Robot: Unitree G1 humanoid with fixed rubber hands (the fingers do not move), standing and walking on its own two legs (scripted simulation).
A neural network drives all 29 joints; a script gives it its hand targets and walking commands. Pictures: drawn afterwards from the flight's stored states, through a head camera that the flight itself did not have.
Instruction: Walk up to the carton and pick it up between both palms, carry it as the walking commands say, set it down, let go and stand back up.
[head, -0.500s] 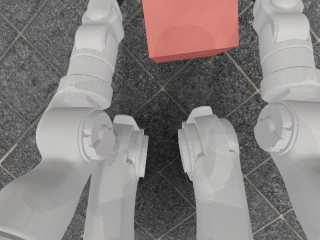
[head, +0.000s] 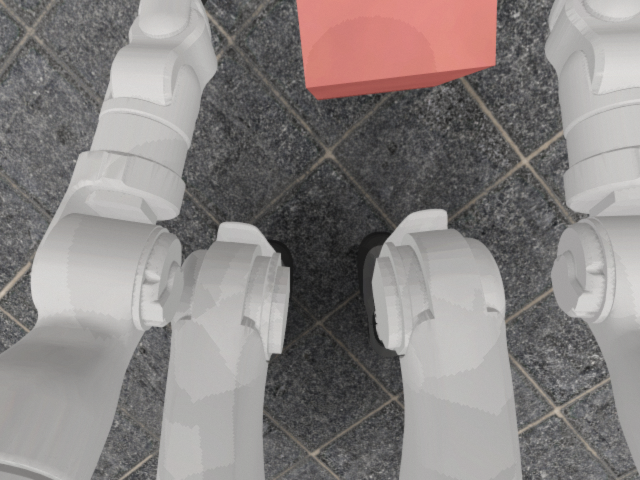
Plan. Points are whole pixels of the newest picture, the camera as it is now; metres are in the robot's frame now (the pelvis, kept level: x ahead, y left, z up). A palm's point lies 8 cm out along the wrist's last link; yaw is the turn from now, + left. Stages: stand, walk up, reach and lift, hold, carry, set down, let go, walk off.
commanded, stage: set down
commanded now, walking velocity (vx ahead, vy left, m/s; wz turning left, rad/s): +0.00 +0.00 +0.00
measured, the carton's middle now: out of the picture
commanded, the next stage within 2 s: let go in 1.34 s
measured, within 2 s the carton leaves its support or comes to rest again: neither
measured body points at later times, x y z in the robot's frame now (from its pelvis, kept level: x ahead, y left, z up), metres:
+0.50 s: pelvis -0.01 +0.01 +0.09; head +0.36 -0.05 +0.32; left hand +0.57 +0.07 -0.05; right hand +0.54 -0.25 -0.06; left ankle +0.11 +0.11 -0.33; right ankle +0.11 -0.09 -0.33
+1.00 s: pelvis -0.01 +0.00 +0.21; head +0.35 -0.05 +0.47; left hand +0.56 +0.08 +0.10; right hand +0.54 -0.26 +0.09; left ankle +0.11 +0.11 -0.33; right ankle +0.11 -0.09 -0.33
